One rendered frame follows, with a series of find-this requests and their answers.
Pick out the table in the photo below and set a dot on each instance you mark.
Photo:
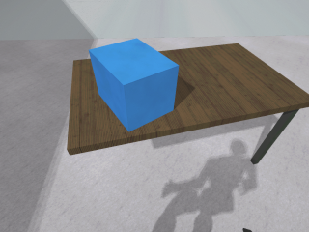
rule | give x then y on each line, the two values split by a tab
216	85

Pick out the carton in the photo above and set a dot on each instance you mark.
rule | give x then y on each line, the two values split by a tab
137	82

